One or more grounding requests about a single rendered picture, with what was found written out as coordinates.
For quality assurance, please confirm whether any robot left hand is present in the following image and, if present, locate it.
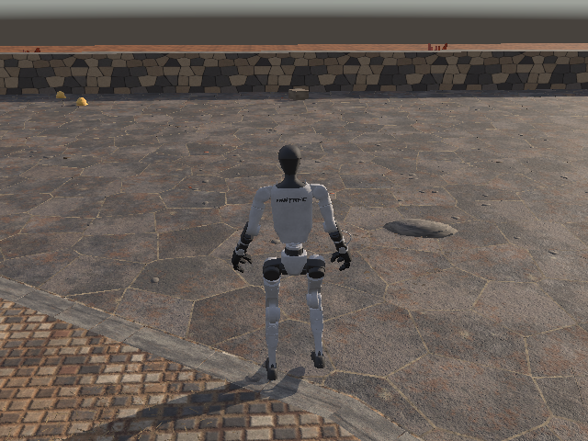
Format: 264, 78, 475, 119
232, 250, 253, 273

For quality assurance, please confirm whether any robot left upper arm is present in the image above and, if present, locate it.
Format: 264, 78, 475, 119
245, 186, 272, 236

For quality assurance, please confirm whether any robot right hand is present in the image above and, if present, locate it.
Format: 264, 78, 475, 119
331, 249, 352, 271

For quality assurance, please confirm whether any robot left forearm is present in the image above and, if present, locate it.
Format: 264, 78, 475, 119
235, 221, 254, 255

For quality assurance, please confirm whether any robot head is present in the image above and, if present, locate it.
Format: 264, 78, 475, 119
276, 144, 307, 188

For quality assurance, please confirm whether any robot right upper arm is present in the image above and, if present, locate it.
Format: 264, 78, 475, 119
311, 184, 338, 233

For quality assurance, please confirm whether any robot right thigh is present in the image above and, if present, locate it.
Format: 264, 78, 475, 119
306, 254, 325, 309

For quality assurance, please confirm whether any robot right forearm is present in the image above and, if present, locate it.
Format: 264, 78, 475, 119
329, 219, 348, 254

